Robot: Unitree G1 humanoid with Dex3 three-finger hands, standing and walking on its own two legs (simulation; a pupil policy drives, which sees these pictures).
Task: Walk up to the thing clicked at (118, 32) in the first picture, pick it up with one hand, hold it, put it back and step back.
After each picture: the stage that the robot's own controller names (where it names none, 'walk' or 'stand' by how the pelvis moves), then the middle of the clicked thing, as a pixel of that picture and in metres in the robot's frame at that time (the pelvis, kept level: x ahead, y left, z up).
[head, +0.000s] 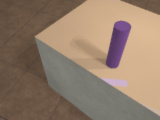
stand; (116, 47) +0.56 -0.15 -0.05
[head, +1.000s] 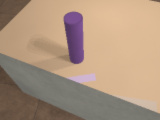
rise first; (75, 41) +0.53 +0.06 -0.03
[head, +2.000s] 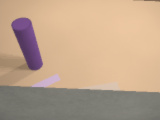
stand; (29, 47) +0.51 +0.23 -0.02
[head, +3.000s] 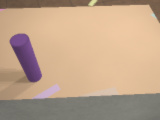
stand; (28, 60) +0.48 +0.24 -0.05
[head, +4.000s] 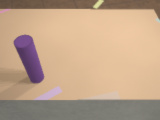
stand; (31, 61) +0.48 +0.23 -0.05
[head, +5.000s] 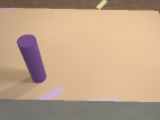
stand; (33, 61) +0.48 +0.22 -0.05
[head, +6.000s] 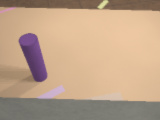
stand; (35, 60) +0.48 +0.21 -0.05
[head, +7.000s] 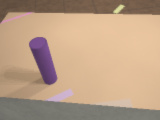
rise first; (45, 63) +0.48 +0.21 -0.05
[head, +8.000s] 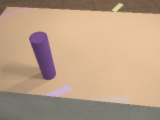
go down; (44, 58) +0.49 +0.21 -0.05
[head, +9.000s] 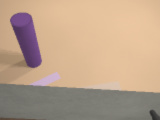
go down; (28, 43) +0.51 +0.19 -0.02
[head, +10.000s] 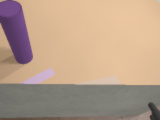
go down; (18, 37) +0.49 +0.19 +0.02
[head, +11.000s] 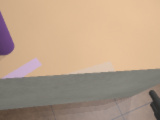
close in; out of the picture +0.49 +0.21 +0.05
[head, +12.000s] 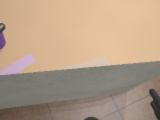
close; out of the picture +0.53 +0.21 +0.06
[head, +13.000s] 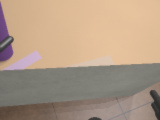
lift; out of the picture +0.49 +0.21 +0.06
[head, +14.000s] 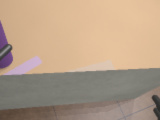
lift; out of the picture +0.46 +0.22 +0.06
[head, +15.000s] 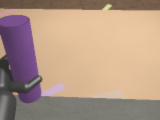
lift; (23, 63) +0.32 +0.17 +0.15
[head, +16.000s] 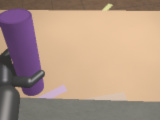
hold; (25, 58) +0.33 +0.16 +0.17
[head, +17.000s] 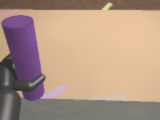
hold; (27, 63) +0.33 +0.17 +0.15
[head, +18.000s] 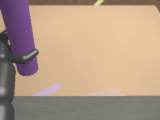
crouch; (21, 38) +0.41 +0.18 +0.16
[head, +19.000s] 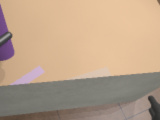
lower; out of the picture +0.50 +0.21 +0.08
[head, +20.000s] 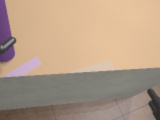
lower; out of the picture +0.49 +0.20 +0.06
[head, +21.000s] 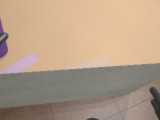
lower; out of the picture +0.50 +0.21 +0.06
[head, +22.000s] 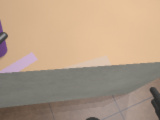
lower; out of the picture +0.50 +0.21 +0.06
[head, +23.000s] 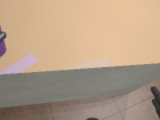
lower; out of the picture +0.50 +0.21 +0.06
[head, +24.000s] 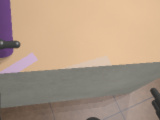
open; out of the picture +0.51 +0.18 +0.06
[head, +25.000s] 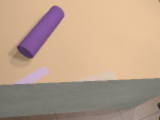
sink last; (42, 30) +0.58 +0.10 -0.06
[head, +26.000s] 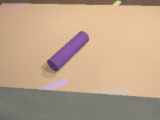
stand; (69, 50) +0.60 +0.10 -0.08
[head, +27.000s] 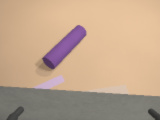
stand; (66, 45) +0.57 +0.09 -0.07
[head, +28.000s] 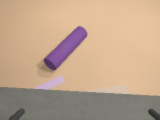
stand; (67, 46) +0.57 +0.08 -0.07
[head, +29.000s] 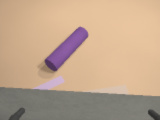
stand; (67, 47) +0.57 +0.08 -0.07
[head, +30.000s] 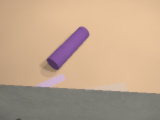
stand; (69, 46) +0.57 +0.07 -0.09
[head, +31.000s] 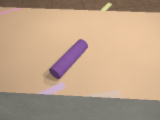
walk; (69, 57) +0.58 +0.07 -0.14
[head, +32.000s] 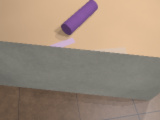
walk; (80, 16) +0.77 +0.01 -0.12
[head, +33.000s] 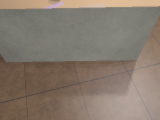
walk; out of the picture +1.11 +0.15 -0.12
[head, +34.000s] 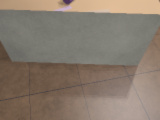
stand; out of the picture +1.16 +0.06 -0.13
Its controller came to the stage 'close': yes
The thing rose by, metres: 0.22
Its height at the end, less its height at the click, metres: -0.09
